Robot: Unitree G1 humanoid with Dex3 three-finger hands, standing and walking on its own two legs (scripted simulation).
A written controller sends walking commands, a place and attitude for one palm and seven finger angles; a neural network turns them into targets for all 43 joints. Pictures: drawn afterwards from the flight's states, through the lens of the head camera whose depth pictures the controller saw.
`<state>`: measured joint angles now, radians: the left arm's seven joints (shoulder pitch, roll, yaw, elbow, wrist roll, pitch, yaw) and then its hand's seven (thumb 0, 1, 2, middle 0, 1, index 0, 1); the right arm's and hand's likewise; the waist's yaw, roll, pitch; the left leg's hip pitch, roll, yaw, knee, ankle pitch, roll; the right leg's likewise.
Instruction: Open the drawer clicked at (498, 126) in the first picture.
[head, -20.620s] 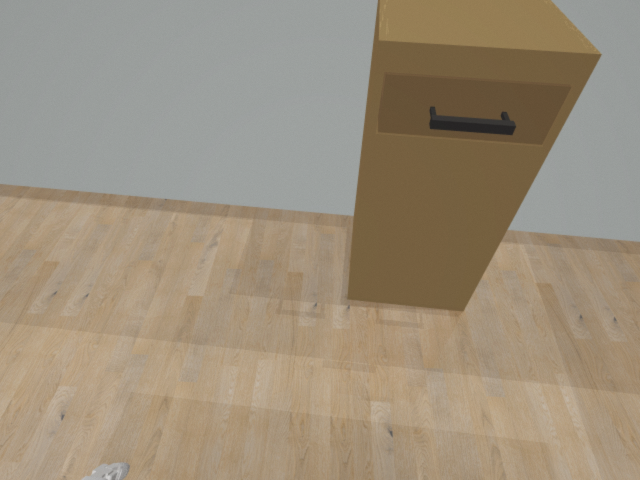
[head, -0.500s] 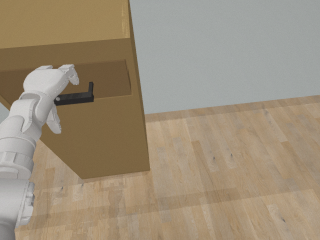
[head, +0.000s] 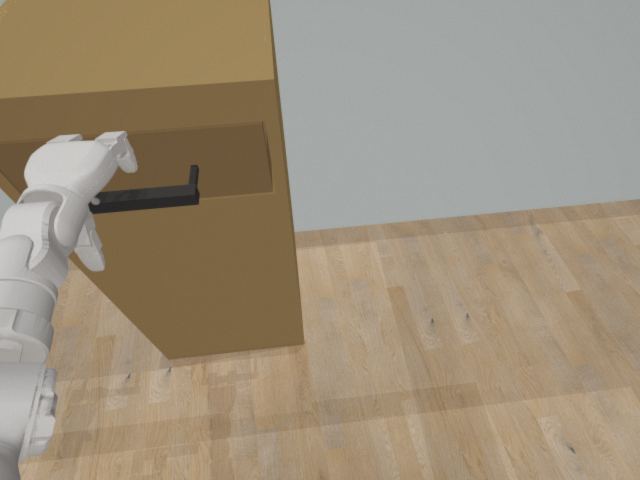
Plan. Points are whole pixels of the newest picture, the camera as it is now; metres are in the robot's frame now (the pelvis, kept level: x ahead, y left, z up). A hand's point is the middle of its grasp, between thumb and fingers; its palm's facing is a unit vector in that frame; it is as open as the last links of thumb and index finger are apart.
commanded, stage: move the hooked fingers above the handle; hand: left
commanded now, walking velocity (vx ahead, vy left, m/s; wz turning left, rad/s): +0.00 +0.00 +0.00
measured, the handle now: (139, 188) +0.51 +0.29 +0.04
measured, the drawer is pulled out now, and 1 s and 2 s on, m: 0.00 0.00 0.00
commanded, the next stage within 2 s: lower the fingers behind the handle in 1.44 s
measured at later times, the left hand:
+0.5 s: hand (107, 185) +0.46 +0.30 +0.10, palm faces -0.11 +0.00 -0.99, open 13.8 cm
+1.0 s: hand (117, 178) +0.47 +0.29 +0.10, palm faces -0.05 -0.01 -1.00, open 13.6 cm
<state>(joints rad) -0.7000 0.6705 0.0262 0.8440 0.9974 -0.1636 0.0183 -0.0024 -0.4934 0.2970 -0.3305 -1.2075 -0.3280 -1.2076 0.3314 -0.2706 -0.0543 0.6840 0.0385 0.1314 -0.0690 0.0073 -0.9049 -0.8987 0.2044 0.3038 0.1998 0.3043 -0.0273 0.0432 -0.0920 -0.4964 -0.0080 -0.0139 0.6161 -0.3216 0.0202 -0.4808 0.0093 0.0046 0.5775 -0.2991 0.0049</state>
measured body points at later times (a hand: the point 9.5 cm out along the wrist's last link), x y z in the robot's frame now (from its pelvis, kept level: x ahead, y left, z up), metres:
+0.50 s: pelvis +0.00 +0.00 +0.00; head +0.07 -0.02 +0.44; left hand +0.46 +0.29 +0.15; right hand +0.03 -0.27 -0.14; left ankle -0.02 +0.11 -0.73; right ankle -0.02 -0.13 -0.73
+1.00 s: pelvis +0.00 +0.00 +0.00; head +0.07 -0.02 +0.44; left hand +0.46 +0.28 +0.16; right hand +0.05 -0.28 -0.13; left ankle -0.02 +0.11 -0.73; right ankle -0.02 -0.13 -0.73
